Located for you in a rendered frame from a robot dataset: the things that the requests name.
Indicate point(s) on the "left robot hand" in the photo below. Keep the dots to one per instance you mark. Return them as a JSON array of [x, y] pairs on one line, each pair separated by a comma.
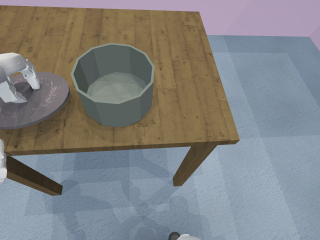
[[13, 63]]

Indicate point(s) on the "pot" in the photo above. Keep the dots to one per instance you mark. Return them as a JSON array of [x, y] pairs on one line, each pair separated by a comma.
[[115, 83]]

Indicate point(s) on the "table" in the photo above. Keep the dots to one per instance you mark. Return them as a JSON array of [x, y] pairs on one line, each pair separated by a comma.
[[189, 106]]

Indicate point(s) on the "knob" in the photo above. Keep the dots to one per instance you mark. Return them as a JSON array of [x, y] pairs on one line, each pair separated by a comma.
[[24, 88]]

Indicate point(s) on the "lid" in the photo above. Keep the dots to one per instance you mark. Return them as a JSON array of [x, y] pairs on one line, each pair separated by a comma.
[[44, 102]]

